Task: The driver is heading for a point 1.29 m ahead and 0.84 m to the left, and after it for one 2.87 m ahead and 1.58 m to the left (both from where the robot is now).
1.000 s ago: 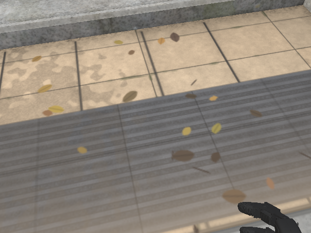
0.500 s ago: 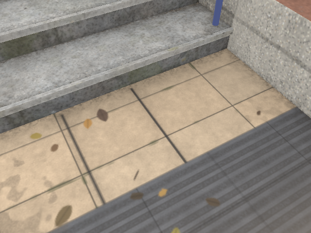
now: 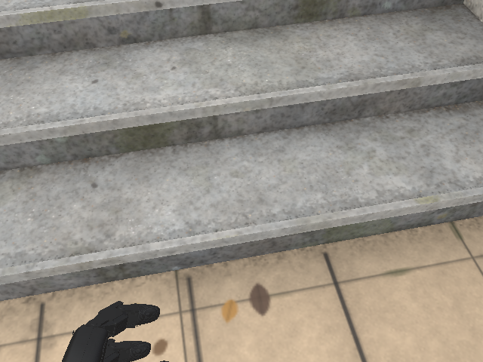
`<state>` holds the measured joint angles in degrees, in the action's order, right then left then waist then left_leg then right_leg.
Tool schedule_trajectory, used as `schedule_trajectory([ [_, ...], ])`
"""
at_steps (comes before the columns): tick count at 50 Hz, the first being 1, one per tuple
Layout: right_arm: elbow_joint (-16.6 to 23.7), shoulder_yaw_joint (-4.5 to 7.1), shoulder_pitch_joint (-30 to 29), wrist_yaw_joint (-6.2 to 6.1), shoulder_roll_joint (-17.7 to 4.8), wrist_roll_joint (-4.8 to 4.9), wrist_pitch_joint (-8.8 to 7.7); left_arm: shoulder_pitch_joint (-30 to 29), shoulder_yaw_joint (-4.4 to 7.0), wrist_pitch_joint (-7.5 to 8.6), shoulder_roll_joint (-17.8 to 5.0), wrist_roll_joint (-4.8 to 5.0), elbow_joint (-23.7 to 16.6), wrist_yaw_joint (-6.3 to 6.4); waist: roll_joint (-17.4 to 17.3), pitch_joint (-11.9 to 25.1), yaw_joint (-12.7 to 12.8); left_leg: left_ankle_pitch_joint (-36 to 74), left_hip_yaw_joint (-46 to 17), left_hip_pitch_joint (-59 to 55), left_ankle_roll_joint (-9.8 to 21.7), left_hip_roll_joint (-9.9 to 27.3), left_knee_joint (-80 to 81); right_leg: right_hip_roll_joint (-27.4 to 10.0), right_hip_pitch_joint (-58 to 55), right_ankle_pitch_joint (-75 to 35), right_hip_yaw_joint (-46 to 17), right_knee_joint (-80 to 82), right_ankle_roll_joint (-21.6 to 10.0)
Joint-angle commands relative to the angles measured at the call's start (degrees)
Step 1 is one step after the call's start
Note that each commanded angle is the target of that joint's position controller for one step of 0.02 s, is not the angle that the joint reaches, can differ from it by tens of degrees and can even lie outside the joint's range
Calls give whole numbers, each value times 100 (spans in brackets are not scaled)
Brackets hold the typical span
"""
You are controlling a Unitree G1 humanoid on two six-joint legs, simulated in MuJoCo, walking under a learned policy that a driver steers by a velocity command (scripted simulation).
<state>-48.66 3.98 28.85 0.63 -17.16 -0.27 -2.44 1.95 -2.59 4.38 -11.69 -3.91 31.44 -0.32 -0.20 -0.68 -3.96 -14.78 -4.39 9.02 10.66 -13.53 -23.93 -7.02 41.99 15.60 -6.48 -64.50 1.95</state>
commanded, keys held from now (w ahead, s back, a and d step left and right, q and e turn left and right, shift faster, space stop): w+q+shift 0.84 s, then w+shift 0.16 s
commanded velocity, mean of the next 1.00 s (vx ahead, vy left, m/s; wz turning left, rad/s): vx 1.00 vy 0.00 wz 0.93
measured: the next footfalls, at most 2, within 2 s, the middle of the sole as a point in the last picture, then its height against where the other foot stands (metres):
right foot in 0.20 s outside the picture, level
left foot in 0.62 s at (190, 306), level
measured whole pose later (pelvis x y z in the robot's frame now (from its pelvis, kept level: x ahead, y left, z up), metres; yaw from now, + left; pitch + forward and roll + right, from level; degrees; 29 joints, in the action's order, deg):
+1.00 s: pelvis +0.85 +0.21 +0.06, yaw +54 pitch +3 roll -2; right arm -50.5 5.4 24.7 1.2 -16.5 0.1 -6.4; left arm 0.0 -4.7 2.6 -5.3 -2.6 25.4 2.4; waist -3.4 1.2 1.0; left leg -2.1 -14.0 7.7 8.4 -6.1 -44.3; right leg 0.7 46.5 28.9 1.2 -69.6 -1.7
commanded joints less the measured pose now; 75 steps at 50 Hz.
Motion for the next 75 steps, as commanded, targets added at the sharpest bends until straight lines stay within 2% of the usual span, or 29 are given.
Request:
schedule_trajectory([
  [1,570,219,-540,-10,-872,61,-215,-552,89,-23,-547,97,-487,-76,124,-502,205,1597,-1536,1658,534,1110,1498,190,-1174,-1480,623,1695,118],
  [6,434,330,-200,-18,-1052,100,-174,-912,109,93,-695,182,-519,-32,-247,-134,-188,3473,-1817,106,73,1291,689,666,-1760,-2188,599,3454,-92],
  [9,570,419,-769,4,-1497,-2,-252,1221,450,163,-1412,237,46,150,-296,1190,999,4625,-1805,93,-281,1184,-1814,774,-4300,-1019,419,3509,-301],
  [11,955,16,-325,-7,-8,237,-329,2585,724,189,-2139,-147,321,311,1835,2678,960,-1591,-730,2746,-454,387,-5283,-2052,-7222,1546,-3210,3931,-1040],
  [12,1019,-26,-457,-51,-507,140,-234,2148,802,120,-1996,-27,296,247,1860,2693,901,-1079,-367,3455,-364,803,-5868,-2034,-6821,2823,-4539,4656,-1271],
  [14,977,43,-1420,32,-801,-105,-99,1439,619,88,-1066,77,376,182,421,978,861,-54,-109,3549,-413,1372,-5385,-1370,-5116,1865,-2522,4834,-987],
  [18,1332,-124,-1924,259,-245,-198,153,1881,522,241,-711,191,1053,94,509,161,497,-67,-42,3552,-544,1872,-5048,-991,-4004,-878,-490,5127,-714],
  [25,1982,-332,-3166,429,-252,-198,193,1488,601,417,-1172,220,1245,-3,334,-464,203,1536,1002,2419,-400,1567,-2410,-354,-3136,-4121,2015,5643,-221],
  [29,1472,-82,-1058,154,-688,-193,286,1073,714,261,-1695,204,1025,172,841,955,-1006,764,1290,304,212,1016,-2806,-878,-3881,-9029,2028,2810,-265],
  [31,842,346,529,39,-1248,20,153,97,732,36,-1586,467,590,39,-817,1123,-1810,2197,798,-2595,597,924,-566,342,-1448,-4123,2143,-1627,-209],
  [32,835,389,-194,11,-1603,16,192,430,495,57,-762,196,478,-107,-1508,133,-805,3732,-407,-2355,672,1437,-847,931,598,642,1834,-4186,-176],
  [33,1200,377,-585,28,-1847,-87,211,1233,410,124,-543,59,4,-18,-705,1314,10,5950,-1915,-2901,1344,2285,-1043,699,1032,676,804,-5134,-156],
  [35,1074,337,-402,-148,-1450,-177,286,695,241,247,-581,-11,-456,54,-158,1160,99,639,-3785,-2151,1649,2843,842,556,2308,785,354,-5663,-79],
  [40,207,15,-265,-51,-817,-204,-261,-1204,-198,-225,562,-73,-1557,286,48,-636,671,-1104,-2607,1189,553,2328,1278,365,3962,2242,117,-7330,-539],
  [42,349,-40,-973,-92,-727,-77,-302,-1534,-135,-180,101,57,-1820,327,278,-1141,838,-350,-2051,2969,488,1763,2409,172,2136,1943,620,-4385,-312],
  [45,508,171,-1236,-118,-1220,314,-406,-113,-23,-293,88,92,-1249,314,297,787,1140,5673,-789,3025,391,1651,2235,765,-2912,359,1394,-1708,-440],
  [48,579,582,-1730,-1,-1650,172,-669,2573,525,-259,-834,230,-520,374,-719,2335,2566,10205,-913,55,-48,1999,-2295,1212,-3697,1390,943,774,-526],
  [49,815,423,-2363,103,-804,-88,-813,3112,720,-215,-1374,165,7,321,730,1917,2548,5269,-1073,928,-166,994,-4978,803,-3798,2269,-568,2036,-799],
  [50,1142,92,-1132,191,700,-128,-742,2504,730,-220,-1557,155,351,335,3204,1852,1134,497,-1831,2913,-315,-192,-6549,-679,-4076,1763,-4631,4403,-1063],
  [51,1299,-14,-839,228,715,-293,-692,1249,716,-237,-1023,180,-18,253,1745,1375,458,649,-1706,3902,-381,86,-8005,-1112,-3739,3415,-5913,5007,-1225],
  [53,1547,-250,-1345,183,998,-455,-464,648,450,-63,99,282,529,100,179,-104,-135,766,-805,4569,-276,683,-8887,-730,-2195,3278,-3871,4364,-1443],
  [55,1824,-460,-1990,92,1303,-391,-164,1672,491,110,306,163,1551,14,-11,-302,30,189,-738,5307,-115,764,-9778,-296,-1930,1895,-1664,4027,-970],
  [61,2462,-339,-3224,-24,408,-214,15,1958,632,437,-492,364,1985,73,183,-534,-9,-250,344,4629,-435,995,-6431,49,-1892,-2899,552,5680,-776],
  [66,2808,-536,-4792,48,935,-295,-102,4283,721,311,-524,109,2686,362,425,150,1043,-2155,1485,7466,-263,1461,-6739,-462,-6972,-5789,493,5470,-1224],
  [68,2798,-691,-4423,263,1040,1,-192,3148,694,225,-553,155,2212,340,319,690,543,-799,1823,3384,-178,1102,-3300,-296,-4783,-8179,793,5481,-1147],
  [70,2231,-274,-2251,42,255,15,103,3150,819,378,-1385,514,1979,74,366,2351,-472,-1414,1356,-393,5,565,-4244,-618,-3084,-10593,707,3233,-1242],
  [72,1724,214,-598,-73,-698,5,249,2078,962,577,-1710,721,1525,-82,-737,3206,-1402,-3495,-1650,-1780,627,1882,-1777,839,-1786,-7044,1005,-1577,-820],
  [73,1559,244,-796,-59,-760,-57,188,1650,823,692,-785,553,1164,-196,-834,3133,-915,-3218,-3609,-1353,940,2926,-559,1532,-1082,-1489,579,-4092,-642],
  [75,937,132,-803,-129,-422,-179,-160,425,454,535,370,343,227,-41,439,1270,-481,-933,-3655,-138,867,2861,-83,1046,713,-153,-115,-5753,-843],
])
Keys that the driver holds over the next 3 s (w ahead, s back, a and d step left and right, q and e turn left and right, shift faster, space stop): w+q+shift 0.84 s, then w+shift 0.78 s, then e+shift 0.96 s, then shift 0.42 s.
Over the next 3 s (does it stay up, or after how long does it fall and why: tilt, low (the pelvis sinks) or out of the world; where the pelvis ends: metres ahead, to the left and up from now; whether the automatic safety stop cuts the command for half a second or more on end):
stays up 1.45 1.05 0.49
